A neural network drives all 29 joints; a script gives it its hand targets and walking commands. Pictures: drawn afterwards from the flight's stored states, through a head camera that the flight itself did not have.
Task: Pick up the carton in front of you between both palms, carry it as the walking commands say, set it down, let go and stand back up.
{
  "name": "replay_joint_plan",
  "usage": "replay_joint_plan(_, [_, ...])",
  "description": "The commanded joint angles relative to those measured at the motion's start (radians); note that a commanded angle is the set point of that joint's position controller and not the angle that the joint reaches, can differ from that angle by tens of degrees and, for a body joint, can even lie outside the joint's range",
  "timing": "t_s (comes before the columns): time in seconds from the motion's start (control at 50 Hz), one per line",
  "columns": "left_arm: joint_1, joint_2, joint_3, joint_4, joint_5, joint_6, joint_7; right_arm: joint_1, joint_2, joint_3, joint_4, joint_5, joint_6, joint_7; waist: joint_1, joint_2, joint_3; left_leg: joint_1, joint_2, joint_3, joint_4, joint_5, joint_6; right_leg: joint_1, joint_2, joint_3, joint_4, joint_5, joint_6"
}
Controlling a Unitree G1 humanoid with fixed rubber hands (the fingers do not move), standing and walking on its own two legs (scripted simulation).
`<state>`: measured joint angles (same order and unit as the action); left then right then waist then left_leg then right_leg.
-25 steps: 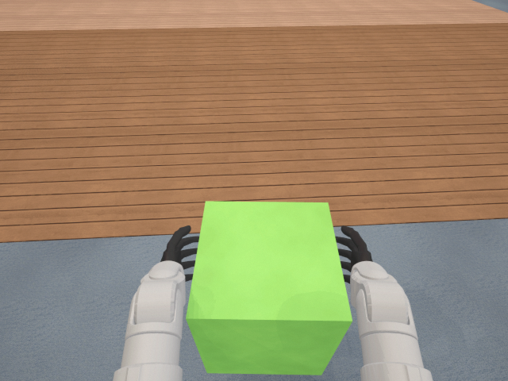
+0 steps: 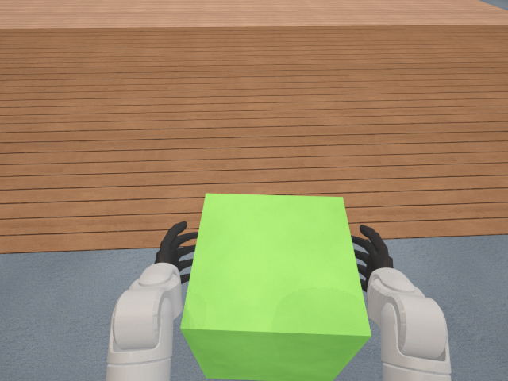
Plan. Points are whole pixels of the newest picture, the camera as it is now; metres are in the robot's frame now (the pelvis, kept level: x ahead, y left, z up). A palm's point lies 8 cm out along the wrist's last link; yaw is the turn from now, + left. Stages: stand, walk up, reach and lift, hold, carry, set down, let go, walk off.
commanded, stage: carry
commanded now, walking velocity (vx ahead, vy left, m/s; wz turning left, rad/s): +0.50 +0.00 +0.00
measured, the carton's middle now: (270, 292) +0.28 -0.01 +0.02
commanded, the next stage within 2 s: none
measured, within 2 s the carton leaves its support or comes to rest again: neither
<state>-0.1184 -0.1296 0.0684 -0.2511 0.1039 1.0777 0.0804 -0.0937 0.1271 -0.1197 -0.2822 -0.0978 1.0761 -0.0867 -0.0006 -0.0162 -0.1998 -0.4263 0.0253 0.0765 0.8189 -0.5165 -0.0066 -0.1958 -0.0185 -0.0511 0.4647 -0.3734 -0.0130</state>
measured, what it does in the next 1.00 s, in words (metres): walks ahead: left foot, then right foot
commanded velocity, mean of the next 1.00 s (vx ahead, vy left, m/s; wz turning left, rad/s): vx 0.50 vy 0.00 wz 0.00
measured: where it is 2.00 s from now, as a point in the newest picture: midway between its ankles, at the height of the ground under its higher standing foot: (261, 201)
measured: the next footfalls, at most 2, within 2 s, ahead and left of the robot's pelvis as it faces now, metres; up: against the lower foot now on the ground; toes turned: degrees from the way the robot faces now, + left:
left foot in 0.14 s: +0.18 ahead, +0.10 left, +0.00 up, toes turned +9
right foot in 0.58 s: +0.51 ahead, -0.12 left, +0.00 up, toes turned -14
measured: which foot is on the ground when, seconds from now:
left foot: up 0.00-0.12, down 0.14-0.62, up 0.64-1.00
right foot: down 0.00-0.16, up 0.18-0.56, down 0.58-1.00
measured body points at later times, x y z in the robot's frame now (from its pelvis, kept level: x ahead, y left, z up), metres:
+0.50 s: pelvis +0.27 +0.00 +0.01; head +0.25 +0.01 +0.46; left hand +0.54 +0.13 +0.09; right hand +0.52 -0.17 +0.10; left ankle +0.14 +0.09 -0.74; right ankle +0.40 -0.13 -0.70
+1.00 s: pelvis +0.61 -0.03 +0.01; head +0.59 -0.04 +0.46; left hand +0.85 +0.11 +0.10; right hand +0.85 -0.19 +0.09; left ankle +0.76 +0.10 -0.70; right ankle +0.47 -0.11 -0.74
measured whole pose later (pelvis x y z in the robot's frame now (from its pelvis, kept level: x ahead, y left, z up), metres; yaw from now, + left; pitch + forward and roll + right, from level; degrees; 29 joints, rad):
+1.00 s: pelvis +0.61 -0.03 +0.01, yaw -1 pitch +4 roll +1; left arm 0.05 -0.13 0.02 -0.56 0.06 1.17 0.11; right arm 0.04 0.13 -0.03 -0.56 -0.08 1.17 -0.11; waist 0.00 0.01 -0.11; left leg -0.62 0.11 0.16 0.62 -0.04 0.00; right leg 0.05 -0.03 -0.23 0.20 -0.31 -0.01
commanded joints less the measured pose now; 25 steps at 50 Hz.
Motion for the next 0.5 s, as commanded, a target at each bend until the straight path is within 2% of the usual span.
replay_joint_plan(0.0, [-0.399, -0.862, -0.664, -0.228, -0.328, 0.047, -0.123, -0.435, 0.877, 0.751, -0.172, 0.371, 0.052, 0.16, 0.034, -0.095, -0.055, -0.402, 0.025, 0.039, -0.067, 0.058, 0.008, 0.429, -0.312, 0.357, -0.173, 0.532, -0.168])
replay_joint_plan(0.04, [-0.362, -0.872, -0.689, -0.303, -0.357, 0.069, -0.123, -0.362, 0.886, 0.743, -0.221, 0.364, 0.07, 0.144, 0.027, -0.153, -0.074, -0.207, -0.006, 0.08, -0.195, 0.202, 0.009, 0.323, -0.248, 0.207, -0.185, 0.49, -0.117])
replay_joint_plan(0.06, [-0.325, -0.865, -0.695, -0.321, -0.365, 0.08, -0.124, -0.324, 0.884, 0.732, -0.237, 0.357, 0.077, 0.137, 0.02, -0.155, -0.082, -0.065, -0.031, 0.105, -0.262, 0.251, 0.014, 0.235, -0.224, 0.13, -0.162, 0.508, -0.093])
replay_joint_plan(0.08, [-0.321, -0.849, -0.702, -0.343, -0.375, 0.09, -0.125, -0.313, 0.871, 0.722, -0.253, 0.35, 0.084, 0.13, 0.009, -0.132, -0.109, 0.121, -0.065, 0.149, -0.341, 0.33, 0.02, 0.14, -0.196, 0.052, -0.088, 0.529, -0.068])
replay_joint_plan(0.1, [-0.321, -0.82, -0.706, -0.365, -0.384, 0.1, -0.123, -0.302, 0.846, 0.71, -0.265, 0.341, 0.093, 0.121, 0.0, -0.097, -0.149, 0.329, -0.086, 0.191, -0.374, 0.357, 0.033, 0.03, -0.172, -0.005, 0.004, 0.543, -0.052])
replay_joint_plan(0.12, [-0.331, -0.782, -0.704, -0.387, -0.392, 0.112, -0.12, -0.284, 0.82, 0.695, -0.271, 0.333, 0.104, 0.113, -0.013, -0.035, -0.199, 0.548, -0.019, 0.118, -0.382, 0.309, 0.054, -0.121, -0.146, -0.049, 0.157, 0.441, -0.028])
replay_joint_plan(0.14, [-0.355, -0.746, -0.7, -0.409, -0.403, 0.13, -0.117, -0.267, 0.778, 0.679, -0.273, 0.318, 0.117, 0.102, -0.028, 0.147, -0.224, 0.656, 0.217, -0.261, -0.521, 0.003, 0.114, -0.301, -0.077, -0.091, 0.411, 0.165, 0.02])
replay_joint_plan(0.16, [-0.391, -0.72, -0.697, -0.424, -0.416, 0.148, -0.114, -0.291, 0.755, 0.667, -0.263, 0.311, 0.126, 0.092, -0.027, 0.286, -0.176, 0.694, 0.434, -0.667, -0.635, 0.024, 0.233, -0.54, 0.036, -0.063, 0.622, -0.115, 0.028])
replay_joint_plan(0.18, [-0.401, -0.711, -0.695, -0.407, -0.422, 0.16, -0.113, -0.321, 0.753, 0.669, -0.29, 0.325, 0.137, 0.085, -0.028, 0.175, -0.137, 0.638, 0.447, -0.652, -0.623, 0.071, 0.272, -0.58, -0.048, 0.037, 0.746, -0.107, -0.009])
replay_joint_plan(0.2, [-0.402, -0.718, -0.682, -0.39, -0.421, 0.167, -0.112, -0.342, 0.754, 0.677, -0.298, 0.337, 0.147, 0.083, -0.028, 0.116, -0.108, 0.562, 0.415, -0.571, -0.613, 0.189, 0.265, -0.588, -0.082, 0.043, 0.782, -0.067, -0.027])
replay_joint_plan(0.22, [-0.389, -0.735, -0.669, -0.357, -0.413, 0.171, -0.112, -0.371, 0.765, 0.688, -0.299, 0.35, 0.156, 0.083, -0.021, 0.042, -0.099, 0.506, 0.377, -0.467, -0.624, 0.223, 0.233, -0.564, -0.119, 0.057, 0.756, -0.001, -0.028])
replay_joint_plan(0.24, [-0.369, -0.751, -0.653, -0.331, -0.402, 0.173, -0.11, -0.39, 0.781, 0.704, -0.294, 0.364, 0.162, 0.086, -0.015, 0.019, -0.084, 0.452, 0.344, -0.37, -0.645, 0.226, 0.194, -0.531, -0.139, 0.055, 0.692, 0.055, -0.022])
replay_joint_plan(0.26, [-0.35, -0.763, -0.644, -0.308, -0.386, 0.175, -0.107, -0.393, 0.789, 0.716, -0.285, 0.375, 0.167, 0.091, -0.013, 0.032, -0.07, 0.408, 0.307, -0.279, -0.665, 0.241, 0.164, -0.492, -0.131, 0.032, 0.614, 0.094, -0.009])
replay_joint_plan(0.3, [-0.31, -0.774, -0.623, -0.264, -0.348, 0.176, -0.098, -0.392, 0.788, 0.727, -0.266, 0.393, 0.175, 0.104, -0.016, 0.075, -0.048, 0.381, 0.272, -0.183, -0.69, 0.285, 0.149, -0.455, -0.105, -0.016, 0.479, 0.126, 0.014])
replay_joint_plan(0.34, [-0.284, -0.781, -0.608, -0.237, -0.317, 0.174, -0.09, -0.385, 0.788, 0.73, -0.246, 0.403, 0.178, 0.116, -0.016, 0.094, -0.014, 0.403, 0.252, -0.127, -0.703, 0.34, 0.148, -0.473, -0.086, -0.05, 0.347, 0.174, 0.028])
replay_joint_plan(0.38, [-0.279, -0.79, -0.609, -0.231, -0.303, 0.169, -0.087, -0.373, 0.794, 0.728, -0.231, 0.4, 0.174, 0.127, -0.015, 0.122, 0.021, 0.416, 0.227, -0.062, -0.689, 0.458, 0.138, -0.461, -0.07, -0.085, 0.226, 0.23, 0.028])
replay_joint_plan(0.42, [-0.28, -0.806, -0.624, -0.237, -0.3, 0.161, -0.093, -0.354, 0.805, 0.724, -0.225, 0.387, 0.165, 0.137, -0.018, 0.141, 0.041, 0.423, 0.207, -0.005, -0.665, 0.562, 0.127, -0.424, -0.051, -0.125, 0.15, 0.268, 0.02])
replay_joint_plan(0.48, [-0.309, -0.827, -0.658, -0.274, -0.32, 0.148, -0.109, -0.341, 0.822, 0.722, -0.229, 0.371, 0.151, 0.147, -0.022, 0.179, 0.069, 0.441, 0.209, 0.034, -0.643, 0.614, 0.117, -0.357, -0.042, -0.157, 0.084, 0.32, -0.002])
